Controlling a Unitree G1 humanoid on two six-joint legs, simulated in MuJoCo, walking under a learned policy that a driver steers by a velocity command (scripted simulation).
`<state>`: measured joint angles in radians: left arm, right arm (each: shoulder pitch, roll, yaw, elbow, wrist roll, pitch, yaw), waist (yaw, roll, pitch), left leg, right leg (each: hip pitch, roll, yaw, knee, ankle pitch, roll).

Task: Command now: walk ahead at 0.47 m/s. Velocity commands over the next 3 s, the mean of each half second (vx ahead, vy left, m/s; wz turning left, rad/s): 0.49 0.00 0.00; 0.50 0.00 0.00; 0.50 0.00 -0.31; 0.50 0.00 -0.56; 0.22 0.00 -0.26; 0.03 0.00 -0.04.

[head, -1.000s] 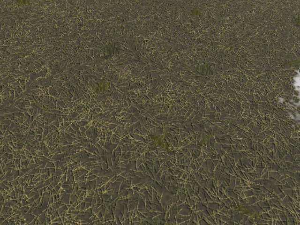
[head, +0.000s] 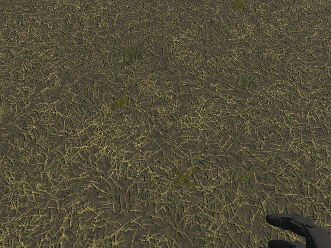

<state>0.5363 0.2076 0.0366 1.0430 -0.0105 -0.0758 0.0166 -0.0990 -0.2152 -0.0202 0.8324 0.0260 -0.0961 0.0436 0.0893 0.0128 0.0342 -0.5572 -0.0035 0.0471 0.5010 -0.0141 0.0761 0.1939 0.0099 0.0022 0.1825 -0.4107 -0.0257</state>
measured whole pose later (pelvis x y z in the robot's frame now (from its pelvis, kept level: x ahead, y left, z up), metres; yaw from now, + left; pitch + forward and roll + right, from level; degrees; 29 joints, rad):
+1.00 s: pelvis +0.54 -0.05 +0.02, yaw +1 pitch +1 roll -2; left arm 0.38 0.25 0.04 0.98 -0.01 -0.08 0.00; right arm 0.05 -0.25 -0.04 0.87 0.01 -0.07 0.02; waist 0.07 0.04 0.01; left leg -0.64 0.10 -0.02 0.59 0.08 0.01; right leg 0.04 0.07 -0.06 0.17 -0.24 -0.06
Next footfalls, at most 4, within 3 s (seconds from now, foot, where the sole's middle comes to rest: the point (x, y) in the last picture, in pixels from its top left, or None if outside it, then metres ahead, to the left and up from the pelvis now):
0.02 left None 0.20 0.11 -0.76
0.56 right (225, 241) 0.49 -0.13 -0.76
1.12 left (171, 167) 0.80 0.10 -0.76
1.68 right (233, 127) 1.05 -0.19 -0.76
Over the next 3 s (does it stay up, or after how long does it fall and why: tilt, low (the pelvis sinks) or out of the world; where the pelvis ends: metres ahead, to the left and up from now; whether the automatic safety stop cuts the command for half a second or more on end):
stays up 1.27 -0.21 0.01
